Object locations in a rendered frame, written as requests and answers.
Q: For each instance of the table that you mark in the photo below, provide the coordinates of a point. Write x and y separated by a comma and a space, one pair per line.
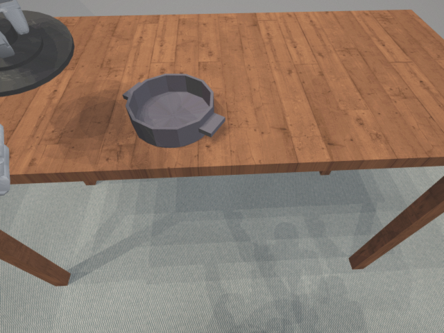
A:
300, 91

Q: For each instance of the knob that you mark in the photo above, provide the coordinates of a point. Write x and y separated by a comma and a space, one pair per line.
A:
8, 31

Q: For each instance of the robot left hand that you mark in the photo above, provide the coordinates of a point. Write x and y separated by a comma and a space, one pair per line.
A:
12, 12

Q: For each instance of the lid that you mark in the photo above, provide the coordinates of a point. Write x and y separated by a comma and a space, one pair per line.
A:
40, 55

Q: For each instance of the pot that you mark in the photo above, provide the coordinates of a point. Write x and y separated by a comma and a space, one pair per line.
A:
172, 110

